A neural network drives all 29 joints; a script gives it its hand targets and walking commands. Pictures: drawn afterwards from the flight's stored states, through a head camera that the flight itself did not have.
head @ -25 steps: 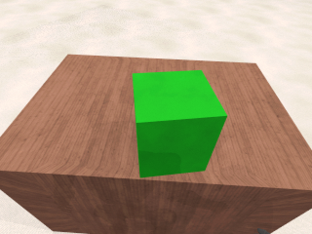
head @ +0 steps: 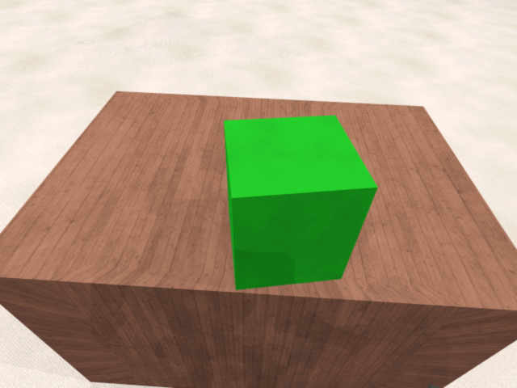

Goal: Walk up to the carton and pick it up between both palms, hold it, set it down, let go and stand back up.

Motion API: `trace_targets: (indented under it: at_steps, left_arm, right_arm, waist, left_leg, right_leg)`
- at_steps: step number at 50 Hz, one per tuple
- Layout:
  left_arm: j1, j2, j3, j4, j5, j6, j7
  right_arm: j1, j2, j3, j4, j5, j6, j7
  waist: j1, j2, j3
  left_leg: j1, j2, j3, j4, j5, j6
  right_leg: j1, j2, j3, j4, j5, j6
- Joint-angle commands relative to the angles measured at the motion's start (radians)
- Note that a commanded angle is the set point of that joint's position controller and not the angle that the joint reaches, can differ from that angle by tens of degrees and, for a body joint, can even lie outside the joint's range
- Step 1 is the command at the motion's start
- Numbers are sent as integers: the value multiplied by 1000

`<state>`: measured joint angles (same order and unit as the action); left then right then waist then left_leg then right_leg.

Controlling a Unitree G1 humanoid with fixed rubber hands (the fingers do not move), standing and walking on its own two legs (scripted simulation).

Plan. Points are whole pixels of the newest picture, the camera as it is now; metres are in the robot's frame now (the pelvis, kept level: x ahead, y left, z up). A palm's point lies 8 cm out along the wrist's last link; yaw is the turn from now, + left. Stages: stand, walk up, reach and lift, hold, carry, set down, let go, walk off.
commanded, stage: stand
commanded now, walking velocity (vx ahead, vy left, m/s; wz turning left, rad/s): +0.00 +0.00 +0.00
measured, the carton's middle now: (285, 203) +0.44 -0.01 +0.05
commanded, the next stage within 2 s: none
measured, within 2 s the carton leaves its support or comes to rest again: neither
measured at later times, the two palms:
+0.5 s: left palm out of the picture +0.05 +0.30 -0.10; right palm out of the picture +0.12 -0.29 -0.10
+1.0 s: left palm out of the picture +0.05 +0.30 -0.11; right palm out of the picture +0.12 -0.29 -0.09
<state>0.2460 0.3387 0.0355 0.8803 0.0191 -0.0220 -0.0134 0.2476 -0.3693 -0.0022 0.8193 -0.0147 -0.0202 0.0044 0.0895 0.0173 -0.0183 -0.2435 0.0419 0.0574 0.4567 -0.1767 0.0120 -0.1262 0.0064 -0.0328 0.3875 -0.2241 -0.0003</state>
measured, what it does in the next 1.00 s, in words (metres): stands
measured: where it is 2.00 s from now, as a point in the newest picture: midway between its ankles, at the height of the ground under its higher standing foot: outside the picture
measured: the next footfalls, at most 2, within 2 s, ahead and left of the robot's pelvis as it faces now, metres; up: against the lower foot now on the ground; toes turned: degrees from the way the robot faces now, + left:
none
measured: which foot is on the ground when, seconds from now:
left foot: down 0.00-1.00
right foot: down 0.00-1.00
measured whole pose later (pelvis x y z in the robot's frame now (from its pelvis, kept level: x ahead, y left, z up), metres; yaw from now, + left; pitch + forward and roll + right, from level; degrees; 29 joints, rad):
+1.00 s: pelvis +0.00 +0.00 +0.00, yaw +0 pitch -1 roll -1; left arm 0.23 0.34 0.03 0.93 0.02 -0.02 -0.01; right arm 0.24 -0.37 0.00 0.86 -0.01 -0.02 0.00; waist 0.09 0.02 -0.02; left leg -0.24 0.04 0.06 0.43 -0.17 0.01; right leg -0.13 0.01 -0.03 0.36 -0.22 0.00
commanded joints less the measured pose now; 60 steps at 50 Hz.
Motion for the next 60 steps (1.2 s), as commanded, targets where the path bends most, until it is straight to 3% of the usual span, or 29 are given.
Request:
trace_targets:
  at_steps: [1, 2, 3, 9, 10, 11, 12, 14, 15, 17, 19, 20, 23, 26, 28, 29, 30, 35, 38, 40, 42, 44, 48, 49, 50, 55, 56, 57, 60]
  left_arm:
    - [-79, 231, 29, 47, 3, -23, 4]
    - [-60, 207, 25, 48, -3, -25, -5]
    - [-50, 198, 18, 54, -11, -21, -5]
    - [-63, 234, 33, 69, 1, -27, 5]
    - [-56, 215, 22, 64, -6, -27, 3]
    - [-40, 241, 32, 81, -7, -25, 6]
    - [-59, 260, 36, 78, -4, -31, 7]
    - [-31, 224, 17, 79, -13, -26, 10]
    - [-37, 239, 30, 77, -7, -31, 12]
    - [-76, 241, 35, 70, -1, -31, 6]
    - [-37, 200, 29, 84, -14, -25, -2]
    - [-84, 185, 15, 66, -6, -20, -2]
    - [-42, 171, 12, 80, -4, -33, 6]
    - [-33, 242, 32, 66, -17, -11, 13]
    - [-24, 209, 29, 64, -10, -25, 12]
    - [-105, 203, 24, 67, -5, -23, 13]
    - [-87, 218, 22, 44, 0, -23, 6]
    - [-74, 203, 16, 66, -10, -24, 12]
    - [-61, 260, 35, 85, 5, -16, 14]
    - [-90, 240, 29, 76, 0, -28, 4]
    - [-52, 214, 25, 82, -8, -22, 11]
    - [-60, 225, 26, 76, -3, -31, 5]
    - [-90, 248, 38, 87, -8, -30, 19]
    - [-43, 173, 18, 74, -11, -27, 14]
    - [-84, 220, 26, 70, -5, -28, 21]
    - [-93, 236, 27, 73, -2, -21, 16]
    - [-91, 227, 34, 68, 0, -24, 14]
    - [-78, 157, 3, 80, -3, -19, 7]
    - [-71, 227, 31, 86, -1, -26, 7]
  right_arm:
    - [-74, -187, -42, -6, -4, -32, -7]
    - [-64, -211, -42, 14, -4, -27, -10]
    - [-75, -197, -38, 1, -3, -16, -16]
    - [-58, -192, -43, 28, 3, -19, -5]
    - [-35, -195, -42, 24, 4, -30, -5]
    - [-80, -212, -49, 15, -6, -23, -6]
    - [-38, -170, -39, 3, 8, -26, -6]
    - [-72, -164, -39, 3, 16, -36, -13]
    - [-41, -172, -36, 29, 9, -29, -9]
    - [-63, -175, -27, 26, 7, -30, -9]
    - [-81, -208, -34, 35, 3, -33, -9]
    - [-88, -198, -39, 23, 2, -30, -15]
    - [-33, -168, -31, 32, 0, -35, -17]
    - [-53, -175, -25, 34, 0, -34, -11]
    - [-60, -181, -33, 47, -2, -44, -5]
    - [-49, -177, -40, 38, 3, -33, -10]
    - [-74, -205, -44, 55, -1, -30, -13]
    - [-88, -189, -35, 33, -1, -25, -10]
    - [-47, -170, -30, 56, -1, -26, -2]
    - [-65, -205, -39, 57, -8, -23, -8]
    - [-117, -198, -44, 26, -3, -11, -20]
    - [-48, -199, -41, 59, 14, -15, -9]
    - [-55, -193, -40, 55, 0, -26, 3]
    - [-123, -210, -44, 34, 2, -33, -12]
    - [-104, -164, -30, 51, 4, -30, -5]
    - [-82, -174, -29, 56, 0, -21, -8]
    - [-84, -179, -34, 52, 4, -21, -9]
    - [-62, -194, -37, 44, 3, -29, -20]
    - [-53, -182, -30, 63, 2, -22, -12]
  waist:
    - [-95, 34, -8]
    - [-82, -55, 9]
    - [-74, 50, 30]
    - [-90, -30, 23]
    - [-91, 47, 2]
    - [-73, -11, 29]
    - [-104, 51, 8]
    - [-96, -20, -2]
    - [-86, 66, 3]
    - [-85, -15, -20]
    - [-64, 17, -29]
    - [-97, 36, -23]
    - [-98, -38, -27]
    - [-92, 97, -20]
    - [-80, 3, -28]
    - [-114, -3, 6]
    - [-84, -9, -8]
    - [-86, -63, 6]
    - [-108, 41, 28]
    - [-83, -33, 3]
    - [-80, 44, 7]
    - [-84, -31, 16]
    - [-113, -25, -50]
    - [-66, 50, -41]
    - [-89, -16, -7]
    - [-95, 54, 23]
    - [-99, -18, 20]
    - [-110, 37, 28]
    - [-88, 4, -5]
  left_leg:
    - [53, 92, -130, -112, 28, 34]
    - [100, 106, -163, -112, 43, 40]
    - [58, 102, -145, -103, 26, 46]
    - [60, 95, -158, -141, -25, 26]
    - [72, 89, -150, -133, 2, 26]
    - [75, 105, -154, -119, 18, 31]
    - [93, 92, -138, -104, 50, 23]
    - [85, 99, -161, -110, 99, 30]
    - [80, 98, -146, -114, 110, 32]
    - [89, 99, -145, -107, 122, 40]
    - [107, 107, -150, -124, 72, 37]
    - [70, 120, -138, -117, 99, 37]
    - [128, 106, -148, -105, 138, 24]
    - [77, 112, -140, -125, 107, 35]
    - [107, 106, -161, -130, 50, 32]
    - [81, 101, -151, -129, 78, 38]
    - [129, 114, -155, -115, 95, 31]
    - [72, 100, -155, -107, 66, 32]
    - [81, 97, -141, -97, 92, 18]
    - [59, 92, -137, -127, 49, 23]
    - [100, 102, -131, -105, 106, 26]
    - [69, 101, -145, -123, 59, 39]
    - [136, 112, -156, -106, 156, 29]
    - [94, 113, -148, -115, 134, 35]
    - [86, 97, -140, -132, 111, 25]
    - [57, 102, -130, -124, 15, 32]
    - [61, 101, -142, -124, 31, 25]
    - [65, 95, -144, -164, -18, 29]
    - [72, 97, -146, -124, 63, 28]
  right_leg:
    - [-30, -148, 97, -90, 23, -35]
    - [-57, -130, 80, -100, -20, -31]
    - [-61, -137, 96, -110, -37, -25]
    - [-52, -141, 90, -101, -31, -34]
    - [-37, -144, 109, -103, 0, -36]
    - [-59, -139, 95, -116, 1, -23]
    - [-44, -141, 106, -123, 16, -24]
    - [-20, -145, 111, -111, 97, -33]
    - [-7, -145, 91, -96, 84, -29]
    - [4, -143, 81, -100, 71, -20]
    - [-4, -148, 89, -102, 76, -24]
    - [-1, -156, 91, -96, 96, -27]
    - [-30, -134, 76, -81, 76, -24]
    - [5, -157, 94, -86, 77, -33]
    - [-7, -142, 77, -93, 41, -34]
    - [-33, -156, 97, -104, 47, -42]
    - [-43, -146, 86, -109, 54, -43]
    - [-30, -133, 69, -104, 47, -16]
    - [-63, -139, 77, -110, 76, -18]
    - [-8, -136, 65, -76, 30, -21]
    - [-49, -135, 83, -87, 48, -21]
    - [-13, -143, 74, -115, 32, -28]
    - [0, -149, 90, -87, 155, -29]
    - [12, -159, 97, -103, 134, -20]
    - [0, -151, 95, -95, 89, -26]
    - [-19, -144, 87, -117, 47, -27]
    - [-38, -147, 77, -97, 18, -33]
    - [-61, -147, 76, -109, 14, -24]
    - [2, -151, 96, -112, 63, -34]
